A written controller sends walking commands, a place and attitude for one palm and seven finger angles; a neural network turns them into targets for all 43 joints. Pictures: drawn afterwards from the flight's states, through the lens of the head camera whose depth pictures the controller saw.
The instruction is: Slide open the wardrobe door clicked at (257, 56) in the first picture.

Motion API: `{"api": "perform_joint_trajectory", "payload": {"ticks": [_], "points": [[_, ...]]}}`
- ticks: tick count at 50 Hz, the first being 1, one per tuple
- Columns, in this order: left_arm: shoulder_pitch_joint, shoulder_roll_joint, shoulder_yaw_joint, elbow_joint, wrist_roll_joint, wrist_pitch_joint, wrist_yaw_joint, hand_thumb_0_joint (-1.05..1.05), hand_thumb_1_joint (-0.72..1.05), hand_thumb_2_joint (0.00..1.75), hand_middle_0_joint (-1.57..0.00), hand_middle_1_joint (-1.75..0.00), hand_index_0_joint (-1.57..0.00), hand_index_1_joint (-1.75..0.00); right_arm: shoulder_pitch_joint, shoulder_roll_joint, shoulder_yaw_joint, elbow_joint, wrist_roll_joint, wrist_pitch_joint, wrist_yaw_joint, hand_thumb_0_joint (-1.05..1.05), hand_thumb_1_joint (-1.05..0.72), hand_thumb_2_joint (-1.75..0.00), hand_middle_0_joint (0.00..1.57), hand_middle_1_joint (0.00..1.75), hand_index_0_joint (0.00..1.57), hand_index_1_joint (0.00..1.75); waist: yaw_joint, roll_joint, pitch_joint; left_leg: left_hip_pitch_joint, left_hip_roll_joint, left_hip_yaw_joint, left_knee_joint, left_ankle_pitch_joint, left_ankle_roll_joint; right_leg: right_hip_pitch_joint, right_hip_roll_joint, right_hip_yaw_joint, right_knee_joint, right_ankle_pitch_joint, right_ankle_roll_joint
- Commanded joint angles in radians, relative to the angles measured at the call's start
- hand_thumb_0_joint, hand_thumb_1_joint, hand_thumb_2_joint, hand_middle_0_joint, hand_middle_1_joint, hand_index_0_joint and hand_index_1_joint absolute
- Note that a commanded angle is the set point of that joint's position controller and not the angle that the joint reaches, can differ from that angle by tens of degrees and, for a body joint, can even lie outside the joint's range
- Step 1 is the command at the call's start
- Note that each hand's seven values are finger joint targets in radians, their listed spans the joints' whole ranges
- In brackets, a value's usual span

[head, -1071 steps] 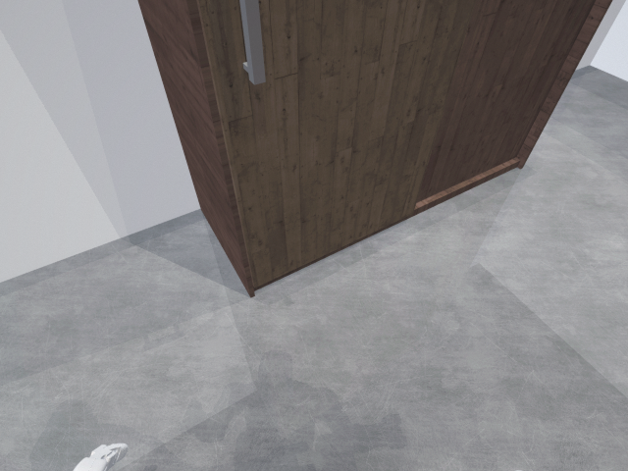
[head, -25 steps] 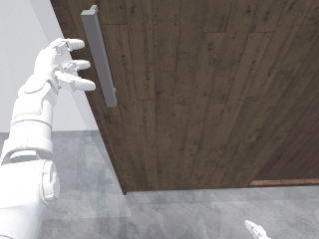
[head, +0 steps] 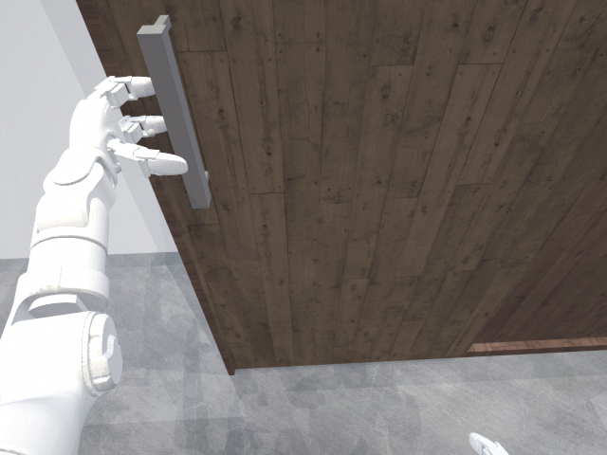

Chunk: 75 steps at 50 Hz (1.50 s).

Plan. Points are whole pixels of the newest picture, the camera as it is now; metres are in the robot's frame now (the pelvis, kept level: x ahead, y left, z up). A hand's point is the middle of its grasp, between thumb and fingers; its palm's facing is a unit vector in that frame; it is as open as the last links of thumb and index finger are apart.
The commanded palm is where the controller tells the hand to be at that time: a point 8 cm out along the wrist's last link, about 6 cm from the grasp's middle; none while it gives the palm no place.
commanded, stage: feel for the door with the fingertips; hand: left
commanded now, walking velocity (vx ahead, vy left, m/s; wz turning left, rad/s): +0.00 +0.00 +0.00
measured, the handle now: (184, 122) +0.49 +0.18 +0.21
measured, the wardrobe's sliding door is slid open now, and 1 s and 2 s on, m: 0.00 0.00 0.00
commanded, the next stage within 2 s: slide the fingers in behind the handle in 0.28 s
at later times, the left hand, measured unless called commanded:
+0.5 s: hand (151, 130) +0.45 +0.21 +0.22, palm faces +0.10 -0.99 -0.01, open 13.5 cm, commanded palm +0.43 +0.25 +0.22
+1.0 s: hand (160, 135) +0.44 +0.20 +0.22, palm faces +0.09 -1.00 -0.01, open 14.0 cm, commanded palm +0.42 +0.23 +0.22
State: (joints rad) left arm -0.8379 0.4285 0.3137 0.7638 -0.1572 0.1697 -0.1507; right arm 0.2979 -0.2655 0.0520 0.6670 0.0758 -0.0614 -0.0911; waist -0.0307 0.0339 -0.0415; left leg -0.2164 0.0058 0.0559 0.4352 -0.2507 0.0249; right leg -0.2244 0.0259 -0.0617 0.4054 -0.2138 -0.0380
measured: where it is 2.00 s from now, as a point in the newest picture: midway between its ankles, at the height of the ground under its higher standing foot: outside the picture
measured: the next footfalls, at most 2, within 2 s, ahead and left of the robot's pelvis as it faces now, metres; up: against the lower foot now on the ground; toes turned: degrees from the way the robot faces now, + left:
none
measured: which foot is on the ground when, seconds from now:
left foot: down 0.00-1.00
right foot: down 0.00-1.00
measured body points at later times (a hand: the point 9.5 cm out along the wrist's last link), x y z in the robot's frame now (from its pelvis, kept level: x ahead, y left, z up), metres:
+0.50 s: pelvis -0.01 +0.00 +0.00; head +0.01 -0.01 +0.45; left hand +0.44 +0.26 +0.22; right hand +0.08 -0.25 -0.12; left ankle -0.02 +0.10 -0.74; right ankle +0.00 -0.09 -0.74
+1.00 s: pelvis -0.01 +0.01 +0.00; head +0.00 +0.00 +0.45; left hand +0.43 +0.25 +0.22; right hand +0.10 -0.24 -0.11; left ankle -0.02 +0.10 -0.74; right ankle +0.00 -0.09 -0.74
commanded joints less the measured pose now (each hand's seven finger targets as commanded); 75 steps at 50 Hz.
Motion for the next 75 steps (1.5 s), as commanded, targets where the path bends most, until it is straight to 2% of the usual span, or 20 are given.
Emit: {"api": "perform_joint_trajectory", "payload": {"ticks": [1, 5, 8, 12, 14, 18, 20, 29, 30, 38, 40, 44, 47, 56, 59, 60, 64, 69, 73, 75], "points": [[-0.577, 0.213, -0.012, -0.157, 0.0, -0.052, -0.013, 0.0, -0.5, 0.3, -0.3, -1.2, -0.3, -1.2, -0.039, -0.14, -0.047, -0.11, 0.003, -0.049, -0.014, 0.0, -0.9, -0.9, 0.2, 0.3, 0.2, 0.3, -0.028, 0.02, -0.228, 0.098, 0.007, -0.065, -0.022, 0.234, 0.025, 0.027, -0.032, 0.046, -0.037, 0.255, 0.006], [-0.671, 0.211, -0.028, -0.186, -0.01, -0.078, -0.014, 0.0, -0.5, 0.3, -0.3, -1.2, -0.3, -1.2, -0.026, -0.146, -0.054, -0.106, -0.001, -0.056, -0.016, 0.0, -0.9, -0.9, 0.2, 0.3, 0.2, 0.3, -0.043, 0.016, -0.304, 0.127, 0.003, -0.073, -0.008, 0.251, 0.026, 0.037, -0.032, 0.048, -0.031, 0.266, 0.007], [-0.67, 0.219, -0.004, -0.201, -0.022, -0.113, -0.015, 0.0, -0.5, 0.3, -0.3, -1.2, -0.3, -1.2, -0.015, -0.144, -0.055, -0.099, -0.006, -0.067, -0.013, 0.0, -0.9, -0.9, 0.2, 0.3, 0.2, 0.3, -0.03, 0.017, -0.386, 0.164, 0.002, -0.076, 0.005, 0.301, 0.021, 0.065, -0.026, 0.049, -0.015, 0.31, 0.005], [-0.681, 0.218, -0.008, -0.108, -0.023, -0.131, -0.017, 0.0, -0.5, 0.3, -0.3, -1.2, -0.3, -1.2, -0.002, -0.148, -0.053, -0.076, -0.005, -0.074, -0.012, 0.0, -0.9, -0.9, 0.2, 0.3, 0.2, 0.3, -0.047, -0.038, -0.306, 0.111, 0.004, -0.077, 0.0, 0.242, 0.027, 0.034, -0.027, 0.049, -0.023, 0.269, 0.012], [-0.66, 0.287, 0.041, -0.071, -0.01, -0.135, -0.008, 0.0, -0.5, 0.3, -0.3, -1.2, -0.3, -1.2, 0.007, -0.157, -0.054, -0.074, -0.009, -0.068, -0.012, 0.0, -0.9, -0.9, 0.2, 0.3, 0.2, 0.3, -0.03, -0.041, -0.316, 0.087, 0.002, -0.075, -0.003, 0.243, 0.028, 0.061, -0.033, 0.049, -0.018, 0.267, 0.011], [-0.74, 0.232, -0.02, -0.018, 0.005, -0.144, -0.014, 0.0, -0.5, 0.3, -0.3, -1.2, -0.3, -1.2, 0.013, -0.148, -0.046, -0.066, -0.006, -0.076, -0.01, 0.0, -0.9, -0.9, 0.2, 0.3, 0.2, 0.3, -0.056, 0.014, -0.266, 0.073, 0.001, -0.075, -0.003, 0.195, 0.025, 0.003, -0.034, 0.051, -0.025, 0.222, 0.011], [-0.72, 0.282, 0.018, 0.018, 0.01, -0.157, -0.01, 0.0, -0.5, 0.3, -0.3, -1.2, -0.3, -1.2, 0.025, -0.155, -0.048, -0.065, -0.008, -0.077, -0.01, 0.0, -0.9, -0.9, 0.2, 0.3, 0.2, 0.3, -0.051, -0.01, -0.262, 0.052, 0.003, -0.079, -0.004, 0.183, 0.027, 0.009, -0.035, 0.052, -0.024, 0.207, 0.012], [-0.675, 0.223, -0.012, -0.057, -0.007, -0.202, -0.026, 0.0, -0.5, 0.3, -0.3, -1.2, -0.3, -1.2, 0.033, -0.153, -0.055, -0.087, -0.007, -0.097, -0.001, 0.0, -0.9, -0.9, 0.2, 0.3, 0.2, 0.3, -0.032, -0.004, -0.35, 0.104, 0.01, -0.09, -0.003, 0.216, 0.022, 0.024, -0.026, 0.041, -0.012, 0.199, 0.005], [-0.66, 0.215, -0.011, -0.081, -0.013, -0.2, -0.027, 0.0, -0.5, 0.3, -0.3, -1.2, -0.3, -1.2, 0.017, -0.151, -0.054, -0.092, -0.004, -0.098, -0.001, 0.0, -0.9, -0.9, 0.2, 0.3, 0.2, 0.3, -0.026, 0.029, -0.349, 0.121, 0.012, -0.088, -0.004, 0.215, 0.021, 0.013, -0.024, 0.046, -0.012, 0.199, 0.004], [-0.551, 0.233, 0.031, -0.112, -0.009, -0.129, 0.008, 0.0, -0.5, 0.3, -0.3, -1.2, -0.3, -1.2, -0.009, -0.148, -0.049, -0.101, 0.0, -0.089, 0.003, 0.0, -0.9, -0.9, 0.2, 0.3, 0.2, 0.3, 0.003, -0.029, -0.268, 0.055, 0.015, -0.077, -0.033, 0.182, 0.022, 0.033, -0.024, 0.042, -0.026, 0.17, 0.006], [-0.558, 0.236, 0.031, -0.177, 0.003, -0.128, 0.028, 0.0, -0.5, 0.3, -0.3, -1.2, -0.3, -1.2, -0.025, -0.142, -0.049, -0.115, -0.002, -0.087, 0.004, 0.0, -0.9, -0.9, 0.2, 0.3, 0.2, 0.3, 0.011, 0.013, -0.289, 0.073, 0.014, -0.073, -0.031, 0.204, 0.024, 0.047, -0.027, 0.047, -0.024, 0.184, 0.004], [-0.557, 0.253, 0.044, -0.23, 0.006, -0.132, 0.041, 0.0, -0.5, 0.3, -0.3, -1.2, -0.3, -1.2, -0.025, -0.142, -0.054, -0.117, -0.006, -0.079, 0.0, 0.0, -0.9, -0.9, 0.2, 0.3, 0.2, 0.3, 0.007, -0.029, -0.327, 0.101, 0.021, -0.069, -0.026, 0.245, 0.023, 0.08, -0.025, 0.046, -0.024, 0.224, 0.006], [-0.586, 0.16, -0.025, -0.288, -0.004, -0.123, 0.027, 0.0, -0.5, 0.3, -0.3, -1.2, -0.3, -1.2, -0.044, -0.131, -0.052, -0.121, -0.002, -0.086, -0.001, 0.0, -0.9, -0.9, 0.2, 0.3, 0.2, 0.3, -0.004, 0.041, -0.343, 0.158, 0.02, -0.072, -0.02, 0.29, 0.016, 0.054, -0.021, 0.043, -0.016, 0.258, 0.0], [-0.522, 0.053, -0.07, -0.279, -0.029, -0.016, 0.055, 0.0, -0.5, 0.3, -0.3, -1.2, -0.3, -1.2, -0.08, -0.123, -0.048, -0.111, -0.001, -0.064, 0.005, 0.0, -0.9, -0.9, 0.2, 0.3, 0.2, 0.3, 0.0, -0.015, -0.296, 0.156, 0.015, -0.081, -0.017, 0.325, 0.008, 0.037, -0.021, 0.028, -0.019, 0.281, 0.002], [-0.481, 0.103, -0.021, -0.32, -0.02, -0.017, 0.083, 0.0, -0.5, 0.3, -0.3, -1.2, -0.3, -1.2, -0.089, -0.122, -0.049, -0.121, -0.006, -0.048, 0.009, 0.0, -0.9, -0.9, 0.2, 0.3, 0.2, 0.3, 0.025, -0.055, -0.313, 0.148, 0.015, -0.077, -0.02, 0.358, 0.01, 0.087, -0.024, 0.029, -0.016, 0.314, 0.001], [-0.486, 0.067, -0.048, -0.331, -0.018, -0.019, 0.088, 0.0, -0.5, 0.3, -0.3, -1.2, -0.3, -1.2, -0.099, -0.117, -0.046, -0.126, -0.007, -0.045, 0.009, 0.0, -0.9, -0.9, 0.2, 0.3, 0.2, 0.3, 0.019, -0.061, -0.317, 0.15, 0.015, -0.073, -0.021, 0.363, 0.011, 0.09, -0.025, 0.03, -0.011, 0.326, 0.003], [-0.499, 0.07, -0.045, -0.399, -0.005, -0.036, 0.11, 0.0, -0.5, 0.3, -0.3, -1.2, -0.3, -1.2, -0.113, -0.109, -0.047, -0.133, -0.01, -0.037, 0.009, 0.0, -0.9, -0.9, 0.2, 0.3, 0.2, 0.3, 0.027, -0.034, -0.347, 0.178, 0.013, -0.066, -0.017, 0.386, 0.011, 0.113, -0.025, 0.037, -0.011, 0.351, 0.003], [-0.474, 0.099, -0.022, -0.343, 0.005, -0.001, 0.115, 0.0, -0.5, 0.3, -0.3, -1.2, -0.3, -1.2, -0.123, -0.109, -0.041, -0.123, -0.013, -0.019, 0.001, 0.0, -0.9, -0.9, 0.2, 0.3, 0.2, 0.3, 0.026, -0.046, -0.299, 0.145, 0.01, -0.056, -0.032, 0.339, 0.015, 0.126, -0.029, 0.04, -0.03, 0.335, 0.006], [-0.528, 0.048, -0.074, -0.318, 0.003, 0.018, 0.107, 0.0, -0.5, 0.3, -0.3, -1.2, -0.3, -1.2, -0.128, -0.101, -0.036, -0.121, -0.01, -0.016, -0.005, 0.0, -0.9, -0.9, 0.2, 0.3, 0.2, 0.3, 0.003, -0.034, -0.262, 0.132, 0.006, -0.055, -0.037, 0.287, 0.019, 0.1, -0.032, 0.044, -0.043, 0.302, 0.008], [-0.538, 0.034, -0.086, -0.348, -0.001, 0.001, 0.103, 0.0, -0.5, 0.3, -0.3, -1.2, -0.3, -1.2, -0.126, -0.102, -0.04, -0.126, -0.01, -0.021, -0.005, 0.0, -0.9, -0.9, 0.2, 0.3, 0.2, 0.3, 0.005, -0.024, -0.301, 0.157, 0.006, -0.059, -0.035, 0.31, 0.019, 0.112, -0.031, 0.041, -0.039, 0.316, 0.005]]}}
